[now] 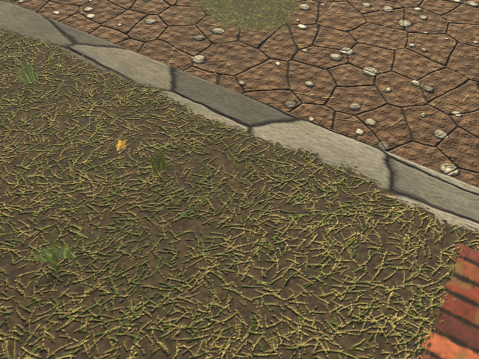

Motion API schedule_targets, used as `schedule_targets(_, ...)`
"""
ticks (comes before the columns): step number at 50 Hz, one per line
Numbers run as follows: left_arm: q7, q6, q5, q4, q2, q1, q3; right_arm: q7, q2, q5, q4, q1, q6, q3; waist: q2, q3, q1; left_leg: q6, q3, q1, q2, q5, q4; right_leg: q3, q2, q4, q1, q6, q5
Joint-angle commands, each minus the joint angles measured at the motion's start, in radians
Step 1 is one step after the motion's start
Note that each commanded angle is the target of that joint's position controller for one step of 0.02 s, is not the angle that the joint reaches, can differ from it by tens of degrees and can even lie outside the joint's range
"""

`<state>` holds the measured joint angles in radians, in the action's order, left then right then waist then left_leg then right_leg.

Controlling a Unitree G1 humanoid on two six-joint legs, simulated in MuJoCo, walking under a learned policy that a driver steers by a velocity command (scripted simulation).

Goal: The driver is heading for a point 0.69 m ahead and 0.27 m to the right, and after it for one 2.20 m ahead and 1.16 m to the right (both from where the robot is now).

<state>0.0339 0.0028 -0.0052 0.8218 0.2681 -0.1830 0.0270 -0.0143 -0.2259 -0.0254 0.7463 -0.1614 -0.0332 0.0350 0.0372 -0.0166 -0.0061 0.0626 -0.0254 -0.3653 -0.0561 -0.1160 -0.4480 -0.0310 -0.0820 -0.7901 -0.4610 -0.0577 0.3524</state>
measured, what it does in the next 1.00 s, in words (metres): walks ahead, turning right: right foot, then left foot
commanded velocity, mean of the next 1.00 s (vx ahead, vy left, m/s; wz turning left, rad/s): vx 0.37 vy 0.00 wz -0.29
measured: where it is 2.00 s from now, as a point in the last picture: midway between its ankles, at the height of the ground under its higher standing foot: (350, 260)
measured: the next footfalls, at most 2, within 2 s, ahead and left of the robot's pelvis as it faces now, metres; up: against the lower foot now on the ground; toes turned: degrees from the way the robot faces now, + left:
right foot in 0.08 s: +0.08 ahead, -0.15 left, +0.00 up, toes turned -1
left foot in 0.36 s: +0.11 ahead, +0.11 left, +0.00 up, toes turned -1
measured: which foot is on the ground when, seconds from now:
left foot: down 0.00-0.12, up 0.14-0.34, down 0.36-0.84, up 0.86-1.00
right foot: up 0.00-0.06, down 0.08-0.36, up 0.38-0.80, down 0.82-1.00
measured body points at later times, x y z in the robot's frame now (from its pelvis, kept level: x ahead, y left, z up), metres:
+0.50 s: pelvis +0.11 +0.02 +0.01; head +0.12 +0.03 +0.46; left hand +0.22 +0.28 -0.13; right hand +0.14 -0.26 -0.11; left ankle +0.07 +0.11 -0.73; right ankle +0.09 -0.14 -0.66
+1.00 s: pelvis +0.34 -0.09 +0.00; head +0.38 -0.10 +0.45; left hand +0.55 +0.12 -0.11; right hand +0.36 -0.39 -0.11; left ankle +0.38 +0.09 -0.64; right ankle +0.37 -0.16 -0.73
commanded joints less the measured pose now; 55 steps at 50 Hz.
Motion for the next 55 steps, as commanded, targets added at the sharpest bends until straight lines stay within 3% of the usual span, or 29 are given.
schedule_targets(1, 0.002, -0.010, -0.005, -0.011, 0.063, -0.099, 0.019, 0.013, -0.116, 0.006, -0.050, 0.067, -0.004, 0.026, -0.158, 0.123, 0.043, 0.154, 0.192, -0.048, 0.236, -0.148, 0.178, 0.020, 0.017, 0.124, 0.243, 0.025, -0.107)
schedule_targets(3, -0.003, -0.007, -0.024, -0.009, 0.056, -0.095, 0.018, 0.015, -0.075, 0.010, -0.024, 0.046, 0.000, 0.010, -0.131, 0.071, 0.053, 0.078, 0.181, -0.095, 0.183, -0.347, 0.158, 0.027, 0.026, 0.268, 0.315, 0.057, -0.168)
schedule_targets(4, -0.003, -0.003, -0.030, -0.016, 0.086, -0.106, 0.021, 0.017, -0.071, 0.010, -0.008, 0.014, 0.001, 0.008, -0.098, 0.051, 0.042, 0.033, 0.169, -0.108, 0.144, -0.439, 0.116, -0.027, -0.021, 0.322, 0.311, 0.085, -0.133)
schedule_targets(5, 0.003, -0.003, -0.015, -0.020, 0.164, -0.089, 0.041, 0.019, -0.088, 0.015, -0.005, -0.033, 0.000, 0.018, 0.016, 0.014, -0.006, -0.001, 0.103, -0.117, 0.068, -0.459, 0.060, -0.054, -0.052, 0.346, 0.238, 0.127, 0.094)
schedule_targets(6, -0.001, -0.001, -0.004, -0.008, 0.176, -0.106, 0.054, 0.027, -0.110, 0.023, -0.005, -0.007, -0.001, 0.026, 0.110, -0.016, 0.024, -0.028, 0.015, -0.065, 0.013, -0.438, -0.046, -0.119, -0.063, 0.456, 0.109, 0.167, 0.374)
schedule_targets(8, -0.001, 0.020, -0.004, -0.008, 0.178, -0.091, 0.058, 0.029, -0.103, 0.038, -0.016, 0.030, -0.014, 0.036, 0.249, -0.063, 0.031, -0.028, -0.037, -0.088, -0.013, -0.294, -0.298, -0.337, -0.193, 0.632, 0.097, 0.223, 0.466)
schedule_targets(10, 0.001, 0.048, 0.011, -0.003, 0.149, -0.100, 0.055, 0.019, -0.120, 0.038, -0.014, 0.029, -0.026, 0.050, 0.217, -0.067, 0.037, 0.005, 0.023, -0.194, 0.050, -0.332, -0.402, -0.390, -0.251, 0.634, 0.184, 0.255, 0.335)
schedule_targets(12, -0.002, 0.058, 0.026, 0.000, 0.142, -0.101, 0.057, 0.010, -0.074, 0.048, -0.010, 0.041, -0.042, 0.039, 0.144, -0.043, 0.038, 0.029, 0.027, -0.208, 0.073, -0.345, -0.302, -0.326, -0.224, 0.607, 0.274, 0.236, 0.207)
schedule_targets(15, -0.009, 0.046, 0.043, 0.012, 0.159, -0.081, 0.064, 0.001, -0.053, 0.040, 0.030, -0.004, -0.058, 0.040, 0.116, 0.009, -0.003, 0.013, -0.052, 0.095, 0.010, -0.147, -0.033, -0.187, -0.125, 0.541, 0.180, 0.213, 0.066)
schedule_targets(17, -0.013, 0.041, 0.037, 0.011, 0.116, -0.074, 0.053, 0.006, -0.085, 0.046, 0.082, -0.136, -0.053, 0.059, 0.088, 0.054, -0.060, 0.001, -0.020, 0.334, 0.033, -0.088, 0.030, -0.163, -0.078, 0.445, 0.063, 0.183, 0.048)
schedule_targets(18, -0.019, 0.047, 0.030, -0.013, 0.042, -0.021, 0.033, 0.018, -0.136, 0.043, 0.108, -0.257, -0.052, 0.074, -0.041, 0.075, -0.113, 0.031, 0.165, 0.484, 0.184, -0.175, 0.114, -0.087, 0.000, 0.214, -0.084, 0.125, 0.053)
schedule_targets(19, -0.019, 0.070, 0.031, -0.061, -0.012, -0.018, 0.018, 0.022, -0.265, 0.034, 0.113, -0.326, -0.045, 0.103, -0.298, 0.090, -0.117, 0.144, 0.487, 0.595, 0.403, -0.290, 0.214, 0.019, 0.095, -0.051, -0.310, 0.079, 0.127)
schedule_targets(20, -0.015, 0.085, 0.048, -0.073, 0.064, 0.018, 0.036, 0.020, -0.240, 0.016, 0.120, -0.333, -0.056, 0.097, -0.253, 0.044, -0.130, 0.233, 0.626, 0.527, 0.492, -0.421, 0.258, -0.083, 0.052, -0.253, -0.416, 0.089, 0.193)
schedule_targets(21, -0.019, 0.089, 0.062, -0.065, 0.107, 0.011, 0.051, 0.021, -0.168, 0.020, 0.106, -0.275, -0.071, 0.075, -0.183, -0.015, -0.094, 0.205, 0.563, 0.507, 0.454, -0.464, 0.272, -0.138, 0.020, -0.328, -0.473, 0.114, 0.107)
schedule_targets(23, -0.025, 0.085, 0.044, -0.039, 0.091, -0.017, 0.055, 0.015, -0.125, 0.032, 0.091, -0.172, -0.083, 0.057, -0.150, -0.054, -0.042, 0.131, 0.367, 0.461, 0.380, -0.271, 0.299, -0.142, -0.008, -0.327, -0.475, 0.124, -0.054)
schedule_targets(25, -0.036, 0.078, 0.036, -0.029, 0.062, -0.028, 0.054, 0.014, -0.092, 0.020, 0.101, -0.165, -0.082, 0.046, -0.140, -0.044, -0.030, 0.081, 0.186, 0.419, 0.317, 0.000, 0.297, -0.114, -0.013, -0.298, -0.408, 0.116, -0.166)
schedule_targets(29, -0.053, 0.065, 0.034, -0.079, 0.011, 0.054, 0.039, 0.026, -0.124, 0.008, 0.127, -0.187, -0.076, 0.049, -0.107, -0.054, -0.039, 0.080, 0.012, 0.352, 0.288, 0.196, 0.309, -0.049, -0.005, -0.143, -0.359, 0.081, -0.310)
schedule_targets(35, -0.092, 0.058, 0.031, -0.183, -0.002, 0.225, 0.022, 0.038, -0.170, 0.032, 0.160, -0.234, -0.063, 0.054, -0.100, -0.103, -0.072, 0.067, -0.110, 0.384, 0.322, 0.256, 0.296, 0.063, 0.008, 0.114, -0.262, 0.112, -0.375)
schedule_targets(38, -0.108, 0.053, 0.030, -0.213, 0.037, 0.211, 0.040, 0.041, -0.207, 0.039, 0.155, -0.216, -0.046, 0.064, -0.130, -0.053, -0.023, 0.042, -0.161, 0.457, 0.343, 0.667, 0.153, 0.131, 0.072, 0.144, -0.146, 0.170, -0.256)
schedule_targets(40, -0.106, 0.045, 0.033, -0.179, 0.105, 0.023, 0.078, 0.049, -0.238, 0.038, 0.145, -0.195, -0.029, 0.073, -0.157, 0.065, 0.091, 0.021, -0.185, 0.435, 0.331, 0.916, -0.124, 0.166, 0.148, 0.165, 0.115, 0.223, -0.199)
schedule_targets(41, -0.090, 0.037, 0.033, -0.137, 0.167, -0.141, 0.113, 0.052, -0.234, 0.039, 0.134, -0.185, -0.029, 0.069, -0.123, 0.145, 0.175, -0.013, -0.196, 0.281, 0.291, 0.807, -0.364, 0.117, 0.157, 0.221, 0.389, 0.263, -0.234)
schedule_targets(42, -0.063, 0.028, 0.030, -0.115, 0.261, -0.233, 0.135, 0.045, -0.140, 0.009, 0.095, -0.227, -0.042, 0.042, 0.101, 0.239, 0.146, -0.058, -0.192, -0.076, 0.185, 0.095, -0.742, -0.259, -0.073, 0.240, 0.719, 0.353, -0.197)
schedule_targets(43, -0.067, 0.043, 0.025, -0.150, 0.284, -0.204, 0.125, 0.026, -0.079, 0.022, 0.055, -0.266, -0.087, 0.012, 0.191, 0.411, 0.083, -0.077, 0.039, -0.331, 0.010, -0.473, -1.000, -0.833, -0.278, 0.448, 0.895, 0.527, -0.006)
schedule_targets(44, -0.069, 0.050, 0.015, -0.143, 0.199, -0.205, 0.103, 0.013, -0.177, 0.059, 0.026, -0.126, -0.118, 0.041, 0.079, 0.339, 0.139, -0.054, 0.148, -0.435, 0.069, -0.395, -1.030, -0.749, -0.241, 0.512, 0.842, 0.455, 0.011)
schedule_targets(45, -0.069, 0.059, 0.017, -0.142, 0.163, -0.151, 0.092, 0.012, -0.179, 0.072, 0.002, -0.075, -0.129, 0.039, 0.050, 0.198, 0.107, -0.033, 0.126, -0.453, 0.111, -0.303, -0.964, -0.585, -0.201, 0.515, 0.687, 0.409, -0.055)
schedule_targets(46, -0.070, 0.065, 0.020, -0.158, 0.142, -0.070, 0.084, 0.023, -0.166, 0.054, 0.011, -0.075, -0.129, 0.039, -0.051, 0.120, 0.048, -0.033, 0.121, -0.393, 0.155, -0.235, -0.871, -0.468, -0.151, 0.526, 0.514, 0.372, -0.154)
schedule_targets(48, -0.067, 0.072, 0.005, -0.187, 0.106, 0.009, 0.071, 0.029, -0.175, 0.030, 0.019, -0.118, -0.099, 0.054, -0.026, 0.073, -0.022, -0.049, 0.127, -0.261, 0.199, -0.176, -0.763, -0.353, -0.088, 0.562, 0.311, 0.347, -0.277)
schedule_targets(50, -0.062, 0.080, 0.012, -0.184, 0.116, -0.001, 0.074, 0.031, -0.153, 0.014, 0.004, -0.118, -0.075, 0.053, -0.016, 0.061, -0.035, -0.081, 0.107, -0.231, 0.197, -0.145, -0.694, -0.306, -0.067, 0.585, 0.221, 0.361, -0.352)
schedule_targets(55, -0.033, 0.074, 0.020, -0.163, 0.150, -0.092, 0.083, 0.035, -0.118, 0.005, -0.069, 0.081, -0.070, 0.039, 0.012, 0.014, 0.028, -0.122, 0.093, -0.261, 0.145, 0.132, -0.346, -0.232, -0.004, 0.579, 0.174, 0.314, -0.318)
Keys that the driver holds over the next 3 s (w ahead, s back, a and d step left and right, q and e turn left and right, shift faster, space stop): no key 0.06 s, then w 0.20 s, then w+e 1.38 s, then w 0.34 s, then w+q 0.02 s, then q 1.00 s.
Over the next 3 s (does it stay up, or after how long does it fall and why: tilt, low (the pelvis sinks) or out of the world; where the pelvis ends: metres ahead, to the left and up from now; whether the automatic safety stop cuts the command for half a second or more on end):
stays up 0.91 -0.57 0.01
